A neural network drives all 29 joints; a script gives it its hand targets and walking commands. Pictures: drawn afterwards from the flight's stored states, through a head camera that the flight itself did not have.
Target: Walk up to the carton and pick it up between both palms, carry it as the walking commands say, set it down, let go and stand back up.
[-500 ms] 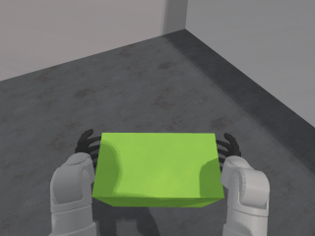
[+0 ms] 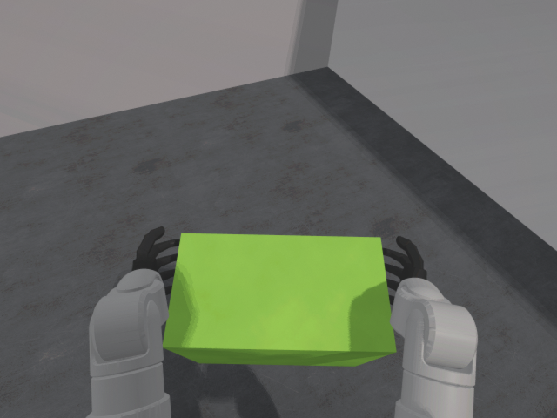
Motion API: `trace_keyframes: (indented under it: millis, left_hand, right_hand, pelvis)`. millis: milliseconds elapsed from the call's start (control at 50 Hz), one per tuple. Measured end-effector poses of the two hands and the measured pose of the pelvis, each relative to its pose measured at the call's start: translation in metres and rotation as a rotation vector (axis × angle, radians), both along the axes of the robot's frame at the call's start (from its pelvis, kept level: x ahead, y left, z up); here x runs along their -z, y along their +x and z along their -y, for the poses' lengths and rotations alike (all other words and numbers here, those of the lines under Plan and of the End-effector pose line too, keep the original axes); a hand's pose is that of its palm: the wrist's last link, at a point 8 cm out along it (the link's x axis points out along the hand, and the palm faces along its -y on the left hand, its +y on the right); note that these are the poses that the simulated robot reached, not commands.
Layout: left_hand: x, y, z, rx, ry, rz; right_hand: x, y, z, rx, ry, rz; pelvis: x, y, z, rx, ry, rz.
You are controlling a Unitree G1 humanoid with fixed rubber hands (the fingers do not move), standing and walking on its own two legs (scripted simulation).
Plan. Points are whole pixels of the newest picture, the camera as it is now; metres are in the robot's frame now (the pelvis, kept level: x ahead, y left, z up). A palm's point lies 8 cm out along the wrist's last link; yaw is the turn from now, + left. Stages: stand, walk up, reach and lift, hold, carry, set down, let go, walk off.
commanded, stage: carry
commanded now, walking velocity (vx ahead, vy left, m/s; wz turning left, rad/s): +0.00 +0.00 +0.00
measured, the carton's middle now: (278, 308) +0.29 -0.01 -0.01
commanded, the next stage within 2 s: none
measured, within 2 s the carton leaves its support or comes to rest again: neither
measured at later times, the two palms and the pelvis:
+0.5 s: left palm (149, 282) +0.28 +0.16 +0.08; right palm (412, 292) +0.26 -0.18 +0.08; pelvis +0.00 +0.00 +0.00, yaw +0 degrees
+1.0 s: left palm (121, 297) +0.26 +0.20 +0.07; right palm (387, 300) +0.26 -0.14 +0.07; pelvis -0.01 +0.02 -0.01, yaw +2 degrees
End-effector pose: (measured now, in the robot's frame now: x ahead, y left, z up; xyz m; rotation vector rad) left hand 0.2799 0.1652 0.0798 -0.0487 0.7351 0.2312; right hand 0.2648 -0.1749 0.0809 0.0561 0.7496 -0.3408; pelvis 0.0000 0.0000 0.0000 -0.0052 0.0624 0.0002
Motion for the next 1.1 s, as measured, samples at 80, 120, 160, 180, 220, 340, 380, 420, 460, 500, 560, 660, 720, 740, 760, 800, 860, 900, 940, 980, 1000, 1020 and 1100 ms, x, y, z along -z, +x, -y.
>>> trace_keyframes:
  millis: [80,120,160,180,220,340,380,420,460,500,560,660,720,740,760,800,860,900,940,980,1000,1020,1100]
  left_hand:
    - [-0.004,0.000,-0.001,-0.001,-0.001,0.013]
    - [-0.004,0.000,-0.001,0.000,-0.001,0.014]
    - [-0.004,0.000,0.000,0.000,0.000,0.013]
    - [-0.004,0.000,0.000,0.001,0.000,0.011]
    - [-0.003,0.000,0.001,0.002,0.001,0.008]
    - [-0.001,0.000,0.002,0.005,0.001,0.001]
    - [-0.001,0.000,0.002,0.005,0.000,0.001]
    - [-0.001,0.000,0.002,0.005,0.000,0.001]
    - [-0.001,0.000,0.002,0.005,0.000,0.001]
    - [-0.001,0.000,0.002,0.005,0.000,0.001]
    - [-0.001,0.000,0.002,0.005,0.000,0.000]
    - [-0.001,-0.001,0.002,0.005,0.000,0.001]
    - [-0.002,-0.002,0.002,0.005,0.000,0.004]
    - [-0.002,-0.003,0.001,0.005,0.000,0.006]
    - [-0.002,-0.004,0.001,0.005,0.000,0.009]
    - [-0.002,-0.006,-0.001,0.004,0.000,0.012]
    - [-0.001,-0.010,-0.007,0.000,0.000,0.010]
    - [0.001,-0.012,-0.013,-0.005,0.001,0.004]
    - [0.003,-0.015,-0.020,-0.014,0.001,-0.003]
    - [0.005,-0.018,-0.027,-0.024,0.002,-0.010]
    - [0.006,-0.018,-0.030,-0.028,0.001,-0.014]
    - [0.007,-0.019,-0.033,-0.033,-0.001,-0.017]
    - [0.009,-0.018,-0.037,-0.040,-0.003,-0.022]
  right_hand:
    - [-0.004,0.000,-0.001,-0.001,-0.001,0.014]
    - [-0.004,0.000,-0.001,0.000,-0.001,0.016]
    - [-0.004,0.000,0.000,0.000,-0.001,0.015]
    - [-0.004,0.000,0.000,0.001,-0.001,0.013]
    - [-0.003,-0.001,0.001,0.002,-0.001,0.010]
    - [-0.002,-0.002,0.002,0.004,-0.002,0.005]
    - [-0.002,-0.002,0.002,0.005,-0.002,0.005]
    - [-0.002,-0.002,0.002,0.004,-0.002,0.005]
    - [-0.002,-0.002,0.002,0.004,-0.002,0.005]
    - [-0.002,-0.002,0.002,0.004,-0.002,0.005]
    - [-0.002,-0.002,0.002,0.004,-0.002,0.005]
    - [-0.002,-0.002,0.002,0.004,-0.002,0.006]
    - [-0.002,-0.004,0.002,0.004,-0.002,0.010]
    - [-0.002,-0.004,0.001,0.004,-0.002,0.012]
    - [-0.003,-0.005,0.001,0.004,-0.003,0.015]
    - [-0.003,-0.007,-0.001,0.004,-0.003,0.018]
    - [-0.002,-0.009,-0.007,0.001,-0.002,0.017]
    - [0.000,-0.010,-0.012,-0.004,0.000,0.012]
    - [0.003,-0.010,-0.020,-0.012,0.003,0.006]
    - [0.006,-0.009,-0.027,-0.021,0.006,0.000]
    - [0.007,-0.009,-0.030,-0.026,0.007,-0.004]
    - [0.008,-0.008,-0.032,-0.030,0.006,-0.008]
    - [0.008,-0.004,-0.037,-0.038,0.005,-0.013]
  pelvis:
    - [0.000,0.000,-0.001,-0.001,-0.001,0.000]
    - [0.000,0.000,-0.001,-0.001,0.000,-0.001]
    - [0.000,0.001,0.000,-0.001,0.000,-0.001]
    - [0.000,0.001,0.000,-0.001,0.001,-0.001]
    - [0.000,0.001,0.000,-0.001,0.001,-0.001]
    - [0.000,0.000,0.001,-0.001,0.001,-0.001]
    - [0.000,0.000,0.000,-0.001,0.001,-0.001]
    - [0.000,0.001,0.000,-0.001,0.001,-0.001]
    - [0.000,0.001,0.000,-0.001,0.001,-0.001]
    - [0.000,0.001,0.000,-0.001,0.001,-0.001]
    - [0.000,0.001,0.000,-0.001,0.001,-0.001]
    - [0.000,0.000,0.000,-0.001,0.001,0.000]
    - [0.001,-0.001,0.000,-0.001,0.001,0.004]
    - [0.001,-0.001,0.000,-0.001,0.001,0.007]
    - [0.002,-0.002,0.000,-0.001,0.001,0.010]
    - [0.003,-0.003,-0.002,-0.003,0.001,0.016]
    - [0.004,-0.005,-0.006,-0.009,0.002,0.024]
    - [0.005,-0.006,-0.011,-0.015,0.004,0.029]
    - [0.005,-0.007,-0.016,-0.022,0.006,0.032]
    - [0.007,-0.007,-0.021,-0.030,0.008,0.035]
    - [0.007,-0.007,-0.023,-0.034,0.009,0.036]
    - [0.007,-0.007,-0.024,-0.037,0.008,0.036]
    - [0.007,-0.004,-0.026,-0.044,0.006,0.034]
